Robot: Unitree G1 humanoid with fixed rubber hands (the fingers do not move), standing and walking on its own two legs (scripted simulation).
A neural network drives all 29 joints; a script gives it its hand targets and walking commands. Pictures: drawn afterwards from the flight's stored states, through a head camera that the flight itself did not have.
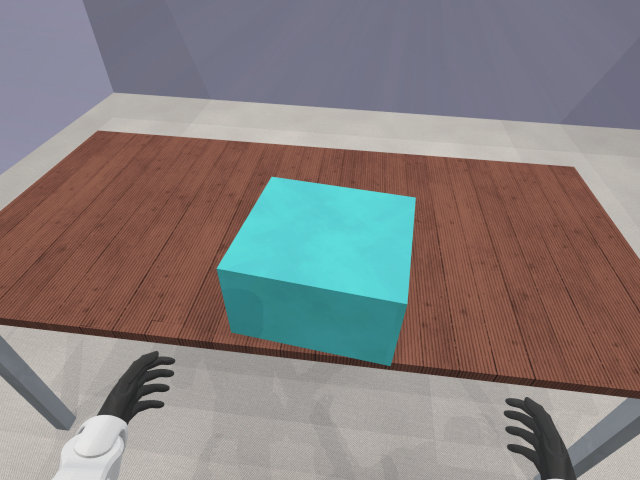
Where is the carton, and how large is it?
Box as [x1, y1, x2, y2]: [217, 177, 415, 365]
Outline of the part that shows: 271,177 217,267 217,272 231,331 390,365 407,302 415,198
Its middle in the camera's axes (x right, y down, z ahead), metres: +0.01 +0.04 +0.73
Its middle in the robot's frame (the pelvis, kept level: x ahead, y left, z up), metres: +0.53 +0.03 -0.04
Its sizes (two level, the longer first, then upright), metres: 0.292 0.270 0.168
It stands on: a table, 0.63 m high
